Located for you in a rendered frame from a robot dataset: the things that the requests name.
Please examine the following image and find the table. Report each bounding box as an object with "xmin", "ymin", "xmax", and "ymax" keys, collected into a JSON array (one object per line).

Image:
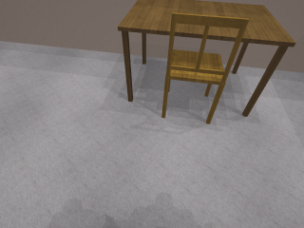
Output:
[{"xmin": 118, "ymin": 0, "xmax": 296, "ymax": 117}]

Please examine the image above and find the chair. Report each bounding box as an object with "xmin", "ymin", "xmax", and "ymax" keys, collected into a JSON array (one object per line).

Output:
[{"xmin": 161, "ymin": 12, "xmax": 249, "ymax": 124}]

